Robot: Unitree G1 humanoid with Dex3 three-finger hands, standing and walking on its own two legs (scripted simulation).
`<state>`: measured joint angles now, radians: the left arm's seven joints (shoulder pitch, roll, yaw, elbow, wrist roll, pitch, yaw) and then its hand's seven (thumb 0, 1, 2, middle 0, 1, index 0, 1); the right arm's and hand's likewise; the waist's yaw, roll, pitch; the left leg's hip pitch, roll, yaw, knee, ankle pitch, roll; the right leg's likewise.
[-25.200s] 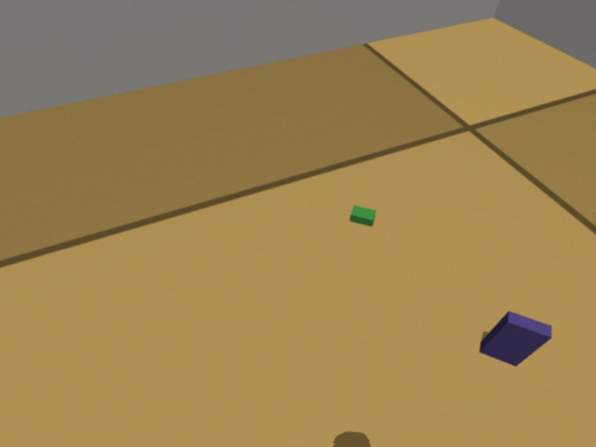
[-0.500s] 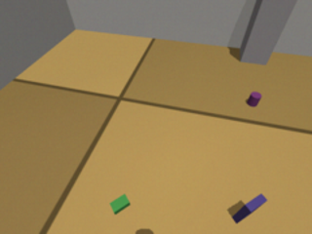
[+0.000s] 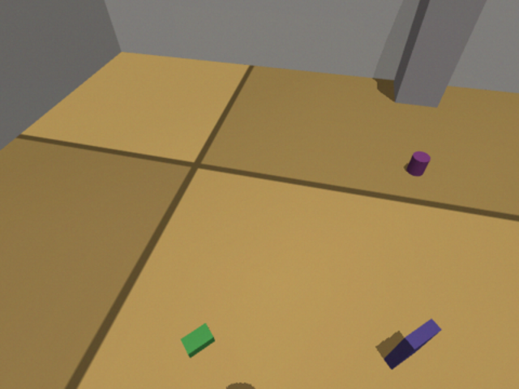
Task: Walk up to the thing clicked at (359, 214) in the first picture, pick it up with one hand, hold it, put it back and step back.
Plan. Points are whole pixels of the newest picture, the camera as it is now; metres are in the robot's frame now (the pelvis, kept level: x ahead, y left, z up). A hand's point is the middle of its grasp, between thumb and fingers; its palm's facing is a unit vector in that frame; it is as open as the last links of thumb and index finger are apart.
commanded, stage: walk up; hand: left
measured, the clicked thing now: (198, 340) +0.43 +0.27 -0.76
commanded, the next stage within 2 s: stand in 0.38 s
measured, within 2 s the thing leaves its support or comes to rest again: neither
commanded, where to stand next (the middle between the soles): +0.06 +0.01 m, yaw +2 degrees
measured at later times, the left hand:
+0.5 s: hand out of the picture +0.07 +0.25 -0.15, palm faces -0.03 -0.94 -0.34, open 7.4 cm
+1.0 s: hand out of the picture +0.05 +0.25 -0.15, palm faces -0.03 -0.94 -0.35, open 7.4 cm
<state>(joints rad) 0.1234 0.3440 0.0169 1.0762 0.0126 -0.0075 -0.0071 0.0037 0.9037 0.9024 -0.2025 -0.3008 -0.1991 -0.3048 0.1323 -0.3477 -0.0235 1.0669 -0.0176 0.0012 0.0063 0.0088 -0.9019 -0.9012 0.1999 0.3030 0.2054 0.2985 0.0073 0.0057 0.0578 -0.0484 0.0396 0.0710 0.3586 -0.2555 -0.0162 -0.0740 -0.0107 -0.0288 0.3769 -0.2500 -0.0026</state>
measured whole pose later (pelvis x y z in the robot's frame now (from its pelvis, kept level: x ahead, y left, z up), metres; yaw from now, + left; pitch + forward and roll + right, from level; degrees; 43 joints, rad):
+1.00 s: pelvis -0.02 +0.00 +0.01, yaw +0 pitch -2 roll +0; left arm 0.12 0.34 -0.01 1.13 0.01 -0.01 -0.01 0.00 0.90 0.90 -0.20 -0.30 -0.20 -0.30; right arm 0.12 -0.35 0.00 1.14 -0.02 -0.01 0.01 0.01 -0.90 -0.90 0.20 0.30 0.21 0.30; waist 0.00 0.01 0.05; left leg -0.07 0.03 0.07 0.27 -0.17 -0.01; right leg -0.09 -0.02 -0.03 0.30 -0.17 0.00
